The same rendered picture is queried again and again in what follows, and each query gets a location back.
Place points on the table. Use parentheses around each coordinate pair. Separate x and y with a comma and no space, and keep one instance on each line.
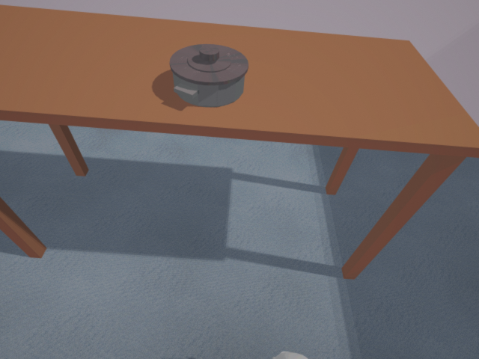
(69,68)

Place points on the pot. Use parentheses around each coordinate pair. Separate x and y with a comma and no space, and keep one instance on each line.
(208,95)

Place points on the knob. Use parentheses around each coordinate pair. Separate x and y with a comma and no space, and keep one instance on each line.
(209,53)

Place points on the lid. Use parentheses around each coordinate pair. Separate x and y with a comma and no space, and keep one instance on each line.
(187,65)

